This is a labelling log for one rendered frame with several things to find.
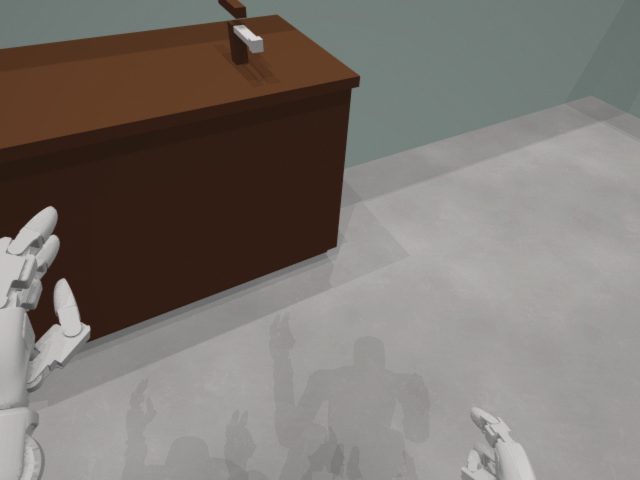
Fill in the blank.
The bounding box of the left robot forearm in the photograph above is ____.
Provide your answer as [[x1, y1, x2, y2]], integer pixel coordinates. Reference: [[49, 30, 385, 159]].
[[0, 407, 45, 480]]

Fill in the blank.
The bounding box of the robot right hand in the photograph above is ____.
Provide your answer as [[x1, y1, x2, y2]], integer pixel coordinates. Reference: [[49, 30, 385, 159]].
[[461, 407, 536, 480]]

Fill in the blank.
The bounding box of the counter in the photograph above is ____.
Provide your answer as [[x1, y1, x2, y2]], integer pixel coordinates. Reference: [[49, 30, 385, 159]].
[[0, 0, 360, 350]]

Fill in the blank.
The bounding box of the tap lever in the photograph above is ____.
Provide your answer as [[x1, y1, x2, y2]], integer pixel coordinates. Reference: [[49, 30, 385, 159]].
[[233, 25, 264, 53]]

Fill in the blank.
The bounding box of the robot left hand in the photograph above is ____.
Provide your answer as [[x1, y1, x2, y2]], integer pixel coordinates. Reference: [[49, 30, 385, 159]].
[[0, 206, 90, 410]]

